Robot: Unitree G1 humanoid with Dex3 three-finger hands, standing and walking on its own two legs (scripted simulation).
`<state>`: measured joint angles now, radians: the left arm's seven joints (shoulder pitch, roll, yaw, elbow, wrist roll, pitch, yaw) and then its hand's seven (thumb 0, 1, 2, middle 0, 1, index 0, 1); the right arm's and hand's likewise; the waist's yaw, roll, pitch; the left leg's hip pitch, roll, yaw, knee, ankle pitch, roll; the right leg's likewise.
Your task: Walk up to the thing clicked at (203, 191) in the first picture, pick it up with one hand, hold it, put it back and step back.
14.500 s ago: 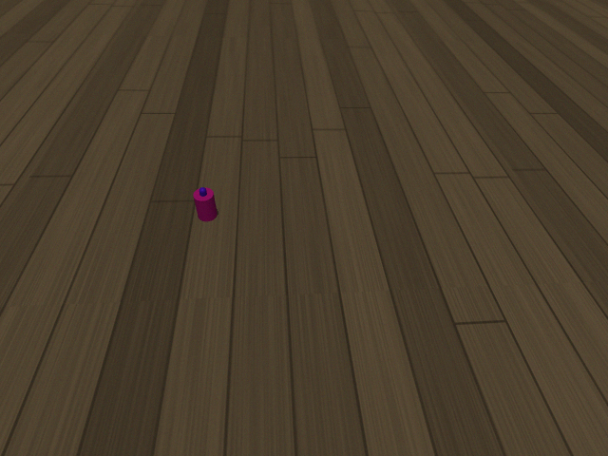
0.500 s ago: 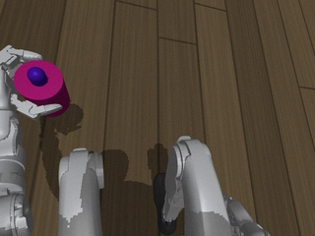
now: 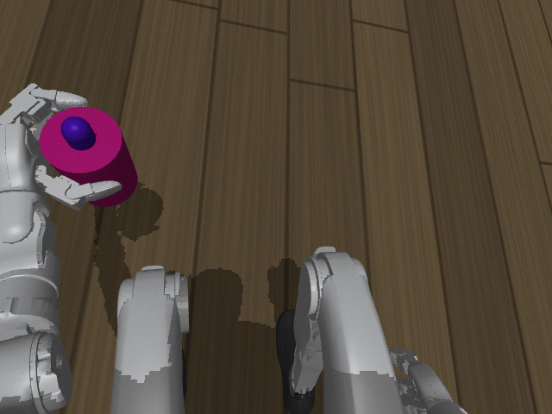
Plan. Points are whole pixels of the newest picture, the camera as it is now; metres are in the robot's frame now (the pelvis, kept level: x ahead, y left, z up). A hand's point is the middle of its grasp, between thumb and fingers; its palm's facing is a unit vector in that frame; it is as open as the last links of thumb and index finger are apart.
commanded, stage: settle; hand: left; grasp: from the side
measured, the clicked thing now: (92, 156) +0.47 +0.20 -0.05
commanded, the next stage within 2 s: lift in 0.14 s
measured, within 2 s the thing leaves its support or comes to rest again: neither
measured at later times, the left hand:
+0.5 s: hand (69, 138) +0.47 +0.22 +0.00, palm faces +0.11 -0.99 -0.03, open 11.8 cm
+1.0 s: hand (16, 96) +0.43 +0.21 +0.13, palm faces +0.10 -0.99 -0.02, open 11.8 cm
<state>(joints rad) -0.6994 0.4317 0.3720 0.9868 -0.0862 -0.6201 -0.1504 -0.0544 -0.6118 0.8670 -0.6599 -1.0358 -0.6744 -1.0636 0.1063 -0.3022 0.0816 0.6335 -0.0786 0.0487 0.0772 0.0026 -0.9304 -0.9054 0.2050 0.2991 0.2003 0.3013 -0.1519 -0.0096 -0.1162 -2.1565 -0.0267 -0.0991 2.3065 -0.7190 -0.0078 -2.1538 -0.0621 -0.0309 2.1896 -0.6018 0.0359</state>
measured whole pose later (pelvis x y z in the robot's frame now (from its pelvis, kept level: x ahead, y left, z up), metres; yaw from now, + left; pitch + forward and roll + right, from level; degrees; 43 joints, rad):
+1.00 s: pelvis +0.01 +0.00 +0.12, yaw +2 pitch +32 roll -3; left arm -0.44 0.30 0.27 0.55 -0.17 -0.39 -0.14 -0.05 -0.61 0.88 -0.65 -1.05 -0.67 -1.07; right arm 0.13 -0.27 0.01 0.58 0.03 0.01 0.01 0.01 -0.94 -0.90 0.20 0.30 0.20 0.30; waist -0.07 0.02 -0.19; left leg -1.79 -0.01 -0.06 1.93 -0.70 0.00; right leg -1.80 -0.06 -0.02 1.85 -0.60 0.03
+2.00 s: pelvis +0.08 +0.00 +0.33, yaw +2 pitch +14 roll -2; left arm -0.16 0.22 0.15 0.39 -0.18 -0.32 -0.09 -0.05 -0.61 0.87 -0.65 -1.05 -0.67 -1.07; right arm 0.23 -0.22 0.00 0.63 0.03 -0.04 -0.03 0.01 -0.93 -0.90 0.20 0.30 0.20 0.30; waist -0.02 0.01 -0.10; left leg -0.82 0.03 -0.03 1.10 -0.53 0.00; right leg -0.83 -0.03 -0.03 1.03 -0.44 0.03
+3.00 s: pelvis +0.09 -0.01 +0.36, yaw +2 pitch +7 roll -1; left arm -0.13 0.19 0.15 0.43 -0.20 -0.33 -0.13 -0.05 -0.61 0.85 -0.67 -1.03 -0.69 -1.05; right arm 0.23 -0.22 -0.01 0.66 0.02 -0.02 -0.03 0.01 -0.93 -0.90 0.20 0.30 0.20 0.30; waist -0.02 0.01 -0.05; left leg -0.54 0.04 -0.02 0.87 -0.46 -0.02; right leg -0.57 -0.02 -0.03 0.83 -0.38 0.02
